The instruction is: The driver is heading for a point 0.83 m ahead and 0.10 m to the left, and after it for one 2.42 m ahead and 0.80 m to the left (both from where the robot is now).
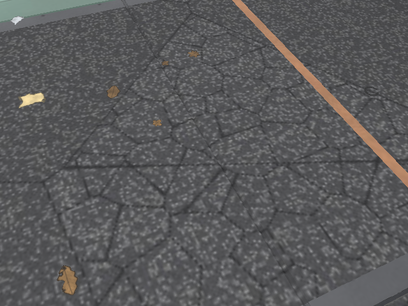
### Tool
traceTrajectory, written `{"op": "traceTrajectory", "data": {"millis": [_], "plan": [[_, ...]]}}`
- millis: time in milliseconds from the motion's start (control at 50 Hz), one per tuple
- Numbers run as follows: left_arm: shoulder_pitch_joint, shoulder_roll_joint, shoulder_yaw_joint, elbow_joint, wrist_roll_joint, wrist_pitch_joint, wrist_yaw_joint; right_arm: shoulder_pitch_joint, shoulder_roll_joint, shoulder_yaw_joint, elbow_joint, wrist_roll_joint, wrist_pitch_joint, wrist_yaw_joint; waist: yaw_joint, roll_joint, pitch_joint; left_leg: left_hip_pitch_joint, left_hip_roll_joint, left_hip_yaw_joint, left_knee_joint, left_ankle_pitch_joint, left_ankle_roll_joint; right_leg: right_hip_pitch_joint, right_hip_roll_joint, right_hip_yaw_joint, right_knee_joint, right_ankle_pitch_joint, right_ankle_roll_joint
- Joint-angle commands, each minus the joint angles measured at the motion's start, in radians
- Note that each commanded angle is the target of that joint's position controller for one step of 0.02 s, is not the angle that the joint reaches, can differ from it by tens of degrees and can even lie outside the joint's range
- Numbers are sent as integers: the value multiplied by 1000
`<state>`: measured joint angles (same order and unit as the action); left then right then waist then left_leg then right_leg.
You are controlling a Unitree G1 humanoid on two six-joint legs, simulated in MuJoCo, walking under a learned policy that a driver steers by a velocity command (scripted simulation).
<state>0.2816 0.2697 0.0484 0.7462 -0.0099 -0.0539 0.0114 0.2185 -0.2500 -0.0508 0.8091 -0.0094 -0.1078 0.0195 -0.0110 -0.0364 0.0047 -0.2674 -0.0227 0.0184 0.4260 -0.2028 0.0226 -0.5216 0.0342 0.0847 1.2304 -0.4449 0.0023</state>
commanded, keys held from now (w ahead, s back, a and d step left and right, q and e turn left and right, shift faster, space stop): no key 1.00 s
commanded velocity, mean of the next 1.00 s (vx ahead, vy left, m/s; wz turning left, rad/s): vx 0.07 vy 0.00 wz -0.05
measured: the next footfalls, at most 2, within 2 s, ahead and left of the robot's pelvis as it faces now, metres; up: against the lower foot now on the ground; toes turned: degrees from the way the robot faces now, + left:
right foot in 0.22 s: +0.17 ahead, -0.14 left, +0.00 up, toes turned +0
left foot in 0.40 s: +0.12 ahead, +0.12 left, +0.03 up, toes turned +1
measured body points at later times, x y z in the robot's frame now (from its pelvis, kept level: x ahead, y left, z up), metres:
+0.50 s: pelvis +0.12 -0.02 +0.00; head +0.13 -0.02 +0.45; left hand +0.23 +0.22 -0.13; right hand +0.19 -0.27 -0.14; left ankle +0.07 +0.11 -0.72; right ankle +0.13 -0.14 -0.74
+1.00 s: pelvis +0.11 -0.05 +0.00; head +0.12 -0.06 +0.45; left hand +0.16 +0.18 -0.15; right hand +0.10 -0.28 -0.16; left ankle +0.07 +0.11 -0.73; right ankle +0.13 -0.14 -0.74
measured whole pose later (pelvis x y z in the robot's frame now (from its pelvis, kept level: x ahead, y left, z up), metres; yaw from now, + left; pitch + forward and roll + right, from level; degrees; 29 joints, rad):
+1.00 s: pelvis +0.11 -0.05 +0.00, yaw -1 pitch -2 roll +2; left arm 0.21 0.15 0.04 1.05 0.01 0.04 0.04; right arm 0.26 -0.15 -0.04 1.13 -0.01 0.03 -0.09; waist -0.01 -0.01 0.03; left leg -0.13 0.05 0.03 0.53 -0.68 0.04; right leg -0.23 0.00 0.01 0.47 -0.22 -0.03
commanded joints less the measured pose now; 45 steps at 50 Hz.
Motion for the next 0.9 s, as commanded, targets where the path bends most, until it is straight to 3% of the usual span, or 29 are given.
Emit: {"op": "traceTrajectory", "data": {"millis": [20, 80, 140, 180, 200, 220, 240, 260, 280, 300, 340, 380, 420, 440, 480, 500, 560, 600, 660, 720, 900], "plan": [[13, 15, 3, -83, 3, -5, -1, -25, -87, -8, -30, -5, -3, -8, 39, 143, -25, 88, 241, -145, -148, 766, 196, -93, -75, -31, -145, 84, 32], [-6, -21, -15, -73, 14, 1, -2, -15, -139, -20, -11, -2, 17, -25, 26, 174, -95, 43, 195, -38, -142, 835, 169, 97, -48, -95, -404, 281, 41], [-54, 10, -5, -80, 18, 18, -2, 25, -146, -18, 12, 18, 32, -28, 10, 177, -99, 91, 235, -65, -103, 725, 147, 147, -44, -83, -524, 351, 23], [-106, 34, 9, -87, 23, 18, -1, 61, -126, -10, 29, 32, 53, -29, -3, 119, -67, 166, 187, -59, -17, 666, 111, 151, -1, -136, -681, 352, 2], [-107, 24, 12, -73, 22, 11, -3, 111, -134, -10, 45, 36, 58, -32, -9, 103, -71, 185, 168, -70, 46, 677, 93, 225, 25, -152, -805, 466, -7], [-70, 36, 19, -66, 22, 8, 0, 134, -159, -14, 56, 36, 56, -31, 14, 110, -81, 161, 155, -80, 112, 645, 63, 328, 0, -113, -901, 592, -29], [29, 116, 37, -53, 32, 8, 11, 141, -134, -4, 39, 4, 36, -24, 34, 41, -185, -22, 121, -61, 240, 442, 11, 618, -152, 27, -774, 1069, -79], [124, 119, 35, -18, 43, 26, 20, 212, -33, 29, 53, -12, 19, -8, 49, -129, -318, -221, 62, -20, 454, -106, -54, 839, -387, 206, -695, 1429, -256], [149, 52, 16, 1, 36, 34, 14, 194, -33, 26, 70, 13, 25, -3, 70, -161, -346, -236, 69, -72, 606, -486, -87, 746, -457, 289, -745, 1405, -342], [74, 45, 12, -4, 32, 35, 7, 151, -82, 11, 61, 31, 45, -3, 53, -103, -250, -255, 94, -84, 694, -534, -98, 621, -418, 247, -780, 1203, -324], [-106, 41, 8, -30, 28, 38, 3, 96, -68, 6, 62, 18, 95, -25, 3, -56, -100, -207, 112, -62, 631, -486, -115, 373, -318, 134, -848, 861, -236], [-186, 52, 13, -22, 35, 45, 4, 103, -33, 12, 66, -1, 128, -51, -42, -123, -38, -63, 95, -24, 431, -370, -128, 205, -239, 53, -872, 749, -183], [-157, 26, 7, 8, 31, 55, 11, 131, -17, 14, 88, -4, 130, -61, -56, -104, -59, 27, 62, 18, 221, -199, -117, 227, -196, 21, -841, 672, -159], [-137, 0, 0, 19, 17, 58, 12, 113, -35, 7, 104, -5, 121, -62, -49, -29, -44, 48, 45, 27, 82, -49, -106, 283, -145, -7, -811, 649, -118], [-29, 43, 18, 68, 3, 50, 16, 64, -95, -16, 131, -3, 107, -67, -1, 87, -99, 150, 64, -27, 49, 214, -68, 361, -107, -21, -747, 665, -59], [-36, 49, 23, 77, -1, 48, 16, 58, -92, -20, 139, 0, 111, -71, -5, 97, -122, 192, 73, -35, 53, 248, -45, 362, -103, -30, -744, 627, -48], [-75, 3, 18, 107, 9, 63, 10, 26, -48, -17, 155, 2, 139, -79, -18, 82, -65, 193, 71, -16, 31, 123, -11, 334, -74, -45, -765, 447, -24], [-84, -6, 18, 125, 11, 78, 12, 10, -43, -18, 166, -2, 155, -88, -15, 101, -6, 110, 59, 2, 33, -41, -6, 340, -57, -55, -788, 316, -6], [-90, 0, 18, 159, 18, 89, 27, 2, -11, -9, 185, -1, 152, -96, -13, 44, 56, 40, 48, 17, 34, -118, -24, 339, -71, -25, -818, 213, 6], [-78, 0, 16, 192, 20, 86, 32, 15, -9, -8, 212, -3, 141, -100, -10, 10, 52, 35, 49, 22, 47, -132, -38, 348, -78, -3, -831, 208, 0], [-71, -6, 12, 256, 16, 84, 32, 53, 20, -1, 278, 2, 137, -106, 2, -13, 31, 13, 58, 23, 66, -171, -51, 378, -105, 75, -884, 138, -16]]}}
Keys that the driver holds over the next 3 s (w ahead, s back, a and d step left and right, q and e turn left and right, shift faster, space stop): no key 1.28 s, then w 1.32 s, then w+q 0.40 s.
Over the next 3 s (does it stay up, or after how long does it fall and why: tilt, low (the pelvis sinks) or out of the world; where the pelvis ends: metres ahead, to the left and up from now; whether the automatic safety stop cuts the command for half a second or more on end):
stays up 0.83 0.09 0.05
